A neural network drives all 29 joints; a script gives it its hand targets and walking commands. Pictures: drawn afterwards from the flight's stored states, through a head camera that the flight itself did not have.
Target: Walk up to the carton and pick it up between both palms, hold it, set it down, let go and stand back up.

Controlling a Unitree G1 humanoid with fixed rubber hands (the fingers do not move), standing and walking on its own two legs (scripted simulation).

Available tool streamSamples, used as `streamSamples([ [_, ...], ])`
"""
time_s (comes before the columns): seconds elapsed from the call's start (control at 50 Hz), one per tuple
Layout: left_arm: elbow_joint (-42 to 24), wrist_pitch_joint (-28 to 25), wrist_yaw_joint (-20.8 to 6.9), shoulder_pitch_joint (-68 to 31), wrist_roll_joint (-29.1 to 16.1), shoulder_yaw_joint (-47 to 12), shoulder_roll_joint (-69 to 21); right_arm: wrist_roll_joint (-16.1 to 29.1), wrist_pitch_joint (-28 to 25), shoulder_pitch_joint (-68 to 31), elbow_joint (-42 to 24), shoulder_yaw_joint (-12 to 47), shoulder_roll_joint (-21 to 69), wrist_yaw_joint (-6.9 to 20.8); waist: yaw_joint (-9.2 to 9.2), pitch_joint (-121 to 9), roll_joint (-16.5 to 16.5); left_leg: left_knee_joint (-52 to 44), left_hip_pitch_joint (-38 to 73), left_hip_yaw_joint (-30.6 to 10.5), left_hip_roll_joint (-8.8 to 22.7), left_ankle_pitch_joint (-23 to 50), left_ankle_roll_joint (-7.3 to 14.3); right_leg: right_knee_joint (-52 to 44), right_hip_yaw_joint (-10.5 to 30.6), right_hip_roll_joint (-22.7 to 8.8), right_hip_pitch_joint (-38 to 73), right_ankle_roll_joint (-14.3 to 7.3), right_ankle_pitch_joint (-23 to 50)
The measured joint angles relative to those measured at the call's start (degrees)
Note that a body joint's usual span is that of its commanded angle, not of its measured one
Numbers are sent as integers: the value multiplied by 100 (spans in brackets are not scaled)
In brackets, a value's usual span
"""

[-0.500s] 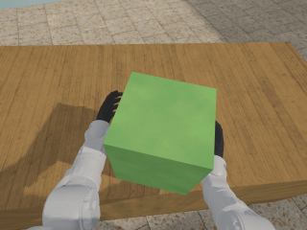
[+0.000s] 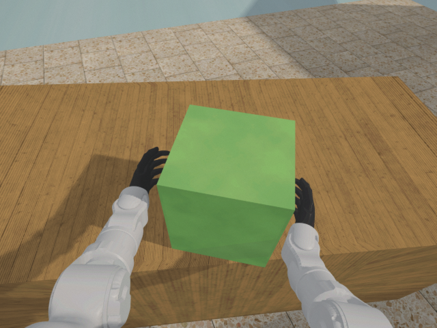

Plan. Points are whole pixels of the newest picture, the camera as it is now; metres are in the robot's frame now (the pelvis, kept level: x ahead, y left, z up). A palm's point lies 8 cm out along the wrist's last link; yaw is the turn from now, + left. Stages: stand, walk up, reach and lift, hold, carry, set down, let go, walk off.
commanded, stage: set down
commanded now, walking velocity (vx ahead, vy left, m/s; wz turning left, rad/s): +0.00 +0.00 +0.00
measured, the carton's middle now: (228, 189) +0.39 -0.02 +0.01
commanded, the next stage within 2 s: none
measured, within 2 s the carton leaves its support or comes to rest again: neither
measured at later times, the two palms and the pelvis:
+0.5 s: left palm (116, 213) +0.33 +0.20 +0.01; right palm (320, 248) +0.26 -0.18 -0.01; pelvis -0.01 +0.00 +0.00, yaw +0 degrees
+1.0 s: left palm (96, 243) +0.28 +0.22 +0.02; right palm (340, 270) +0.22 -0.20 +0.02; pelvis +0.00 +0.00 +0.00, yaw +0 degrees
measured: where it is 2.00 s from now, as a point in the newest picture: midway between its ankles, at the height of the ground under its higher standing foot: outside the picture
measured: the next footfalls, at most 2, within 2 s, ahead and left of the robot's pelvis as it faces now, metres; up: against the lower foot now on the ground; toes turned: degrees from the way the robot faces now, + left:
none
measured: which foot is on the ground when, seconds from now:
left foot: down 0.00-1.00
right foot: down 0.00-1.00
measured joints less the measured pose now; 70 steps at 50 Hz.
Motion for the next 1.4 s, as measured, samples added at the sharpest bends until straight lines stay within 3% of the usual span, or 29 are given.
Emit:
streamSamples([
  [0.18,-96,4,-7,318,-277,-259,188,221,242,130,-342,71,1,13,1,1,-22,65,0,0,-41,10,19,60,0,-44,10,0,9],
  [0.42,-1783,165,-261,1601,-329,-285,312,559,136,1344,-1430,525,0,19,0,0,-22,66,33,-1,-23,10,22,60,0,-25,40,0,9],
  [0.7,-2571,706,-439,2168,-791,-454,639,720,1203,1977,-3014,860,-1,15,0,216,-21,66,508,-1,46,-4,24,60,0,42,506,0,-2],
  [0.98,-4321,1185,-533,3674,-791,-453,757,755,1772,3509,-4783,1220,-2,-48,0,386,-22,66,978,-1,51,-159,28,60,0,50,973,0,-156],
  [1.16,-5323,1287,-547,4684,-817,-453,887,805,2127,4456,-5985,1441,-2,104,0,485,-21,66,1158,-1,51,-241,32,60,0,51,1152,1,-238],
  [1.26,-5727,1301,-547,5159,-860,-452,908,831,2290,4930,-6365,1458,-3,189,0,502,-9,66,1231,-1,52,-286,34,60,0,53,1224,1,-279],
  [1.4,-5760,1310,-548,5417,-860,-453,940,831,2435,5121,-6561,1460,-28,340,0,568,44,65,1261,-2,65,-311,42,60,0,67,1252,1,-302],
])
